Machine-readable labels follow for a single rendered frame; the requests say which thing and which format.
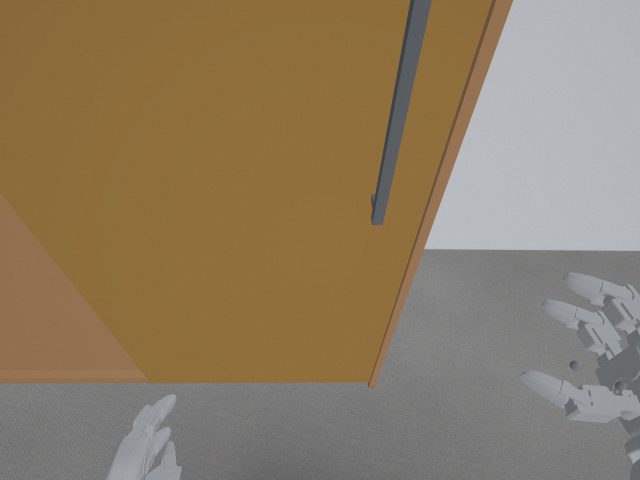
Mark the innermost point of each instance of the robot left hand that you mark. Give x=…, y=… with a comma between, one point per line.
x=134, y=454

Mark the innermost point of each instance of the robot right hand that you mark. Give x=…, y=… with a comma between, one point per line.
x=594, y=403

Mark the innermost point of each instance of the wardrobe door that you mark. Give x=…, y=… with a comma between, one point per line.
x=202, y=170
x=45, y=323

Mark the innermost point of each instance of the handle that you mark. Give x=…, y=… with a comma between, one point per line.
x=410, y=53

